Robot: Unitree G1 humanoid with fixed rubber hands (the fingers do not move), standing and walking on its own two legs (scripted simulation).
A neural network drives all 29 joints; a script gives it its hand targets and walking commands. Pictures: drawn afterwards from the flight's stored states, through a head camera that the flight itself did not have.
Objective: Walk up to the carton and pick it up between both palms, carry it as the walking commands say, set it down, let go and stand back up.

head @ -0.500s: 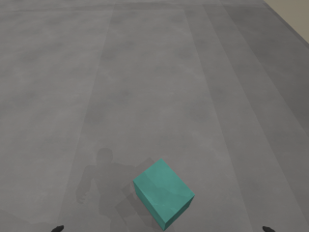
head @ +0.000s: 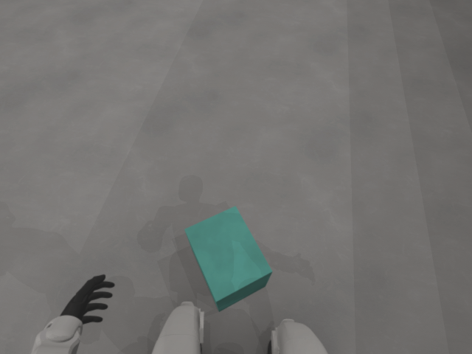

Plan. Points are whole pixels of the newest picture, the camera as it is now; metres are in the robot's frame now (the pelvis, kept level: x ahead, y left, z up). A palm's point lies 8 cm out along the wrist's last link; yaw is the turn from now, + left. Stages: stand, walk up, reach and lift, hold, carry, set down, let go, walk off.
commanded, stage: walk up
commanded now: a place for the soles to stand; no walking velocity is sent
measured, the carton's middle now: (227, 259) +0.43 +0.03 -0.62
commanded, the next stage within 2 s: none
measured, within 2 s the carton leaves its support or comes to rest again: neither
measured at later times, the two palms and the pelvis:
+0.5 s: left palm out of the picture -0.03 +0.12 -0.12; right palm out of the picture +0.16 -0.54 -0.09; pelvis -0.01 -0.22 -0.03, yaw +16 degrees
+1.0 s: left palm out of the picture -0.17 +0.09 -0.06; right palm (463, 261) +0.26 -0.42 -0.09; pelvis +0.00 -0.22 +0.01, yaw +26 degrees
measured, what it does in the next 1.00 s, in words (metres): steps to the right, turning left: left foot, then right foot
